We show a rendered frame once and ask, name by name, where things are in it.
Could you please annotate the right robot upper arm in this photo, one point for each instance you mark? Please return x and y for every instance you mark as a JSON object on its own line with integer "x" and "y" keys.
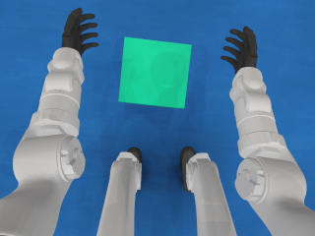
{"x": 276, "y": 190}

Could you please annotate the robot left shin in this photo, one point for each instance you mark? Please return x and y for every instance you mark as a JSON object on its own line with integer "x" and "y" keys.
{"x": 123, "y": 154}

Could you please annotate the right robot hand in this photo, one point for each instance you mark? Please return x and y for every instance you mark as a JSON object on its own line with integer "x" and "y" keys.
{"x": 246, "y": 56}

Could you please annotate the left robot forearm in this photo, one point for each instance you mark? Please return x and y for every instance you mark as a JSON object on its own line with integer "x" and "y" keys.
{"x": 60, "y": 98}

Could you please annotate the right robot forearm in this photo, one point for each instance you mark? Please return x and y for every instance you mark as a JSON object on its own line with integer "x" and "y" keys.
{"x": 255, "y": 120}

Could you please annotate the robot right shin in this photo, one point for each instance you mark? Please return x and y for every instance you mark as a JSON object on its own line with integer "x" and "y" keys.
{"x": 203, "y": 155}

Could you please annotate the carton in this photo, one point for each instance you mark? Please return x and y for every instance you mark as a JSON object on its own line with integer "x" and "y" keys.
{"x": 154, "y": 72}

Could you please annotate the left robot hand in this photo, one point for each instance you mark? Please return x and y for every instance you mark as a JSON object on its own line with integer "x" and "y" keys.
{"x": 72, "y": 37}

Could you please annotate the left robot upper arm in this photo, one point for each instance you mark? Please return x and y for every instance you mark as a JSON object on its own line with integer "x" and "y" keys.
{"x": 45, "y": 168}

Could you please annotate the robot shin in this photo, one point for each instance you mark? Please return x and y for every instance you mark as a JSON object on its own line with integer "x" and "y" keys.
{"x": 123, "y": 154}
{"x": 203, "y": 155}

